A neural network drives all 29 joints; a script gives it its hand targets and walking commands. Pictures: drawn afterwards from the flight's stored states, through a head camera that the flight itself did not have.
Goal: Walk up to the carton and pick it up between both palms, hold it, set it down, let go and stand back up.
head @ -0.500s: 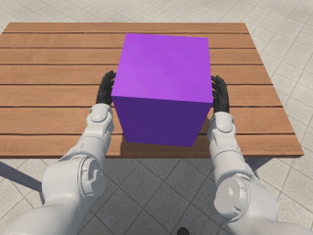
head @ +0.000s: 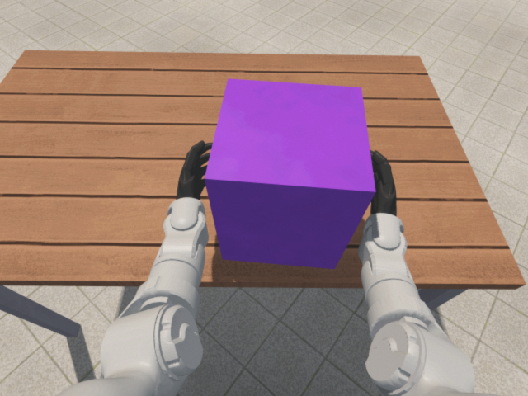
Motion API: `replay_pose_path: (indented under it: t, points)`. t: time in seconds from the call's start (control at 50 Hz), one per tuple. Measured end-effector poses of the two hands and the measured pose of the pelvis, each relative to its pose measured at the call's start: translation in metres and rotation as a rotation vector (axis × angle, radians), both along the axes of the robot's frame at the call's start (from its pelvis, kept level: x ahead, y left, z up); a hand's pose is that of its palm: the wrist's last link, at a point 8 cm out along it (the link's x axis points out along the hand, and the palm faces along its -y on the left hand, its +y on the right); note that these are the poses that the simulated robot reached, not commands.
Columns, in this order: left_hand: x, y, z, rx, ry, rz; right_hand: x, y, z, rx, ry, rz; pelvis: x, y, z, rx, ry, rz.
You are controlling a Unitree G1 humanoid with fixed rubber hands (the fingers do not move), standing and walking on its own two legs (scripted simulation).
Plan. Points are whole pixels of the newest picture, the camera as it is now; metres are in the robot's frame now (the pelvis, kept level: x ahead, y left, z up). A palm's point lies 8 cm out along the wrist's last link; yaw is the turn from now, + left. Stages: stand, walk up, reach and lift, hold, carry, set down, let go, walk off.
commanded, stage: reach and lift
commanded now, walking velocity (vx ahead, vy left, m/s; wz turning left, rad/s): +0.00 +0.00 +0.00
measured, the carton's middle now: (285, 181) +0.45 -0.03 +0.02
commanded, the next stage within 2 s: none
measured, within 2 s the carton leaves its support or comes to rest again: leaves its support in 1.04 s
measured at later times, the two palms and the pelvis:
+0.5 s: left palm (192, 192) +0.41 +0.12 +0.04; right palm (380, 204) +0.38 -0.17 +0.04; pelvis +0.00 -0.01 +0.00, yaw +1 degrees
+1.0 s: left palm (190, 196) +0.40 +0.12 +0.04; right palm (381, 208) +0.37 -0.17 +0.04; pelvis -0.01 -0.01 +0.00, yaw +1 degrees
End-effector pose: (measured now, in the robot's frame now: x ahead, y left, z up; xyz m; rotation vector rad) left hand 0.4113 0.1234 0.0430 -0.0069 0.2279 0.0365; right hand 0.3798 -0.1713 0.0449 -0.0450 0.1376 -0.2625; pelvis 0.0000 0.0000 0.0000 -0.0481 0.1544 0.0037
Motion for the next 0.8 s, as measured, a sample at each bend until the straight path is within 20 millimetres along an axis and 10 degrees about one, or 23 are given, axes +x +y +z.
replay_pose_path:
  t: [0.8]
  points:
    - [-0.0017,-0.0008,0.0010,0.020,0.006,0.013,-0.0016,0.0003,-0.0016,-0.024,-0.030,0.002,-0.0047,-0.0093,0.0027,0.009,0.035,0.019]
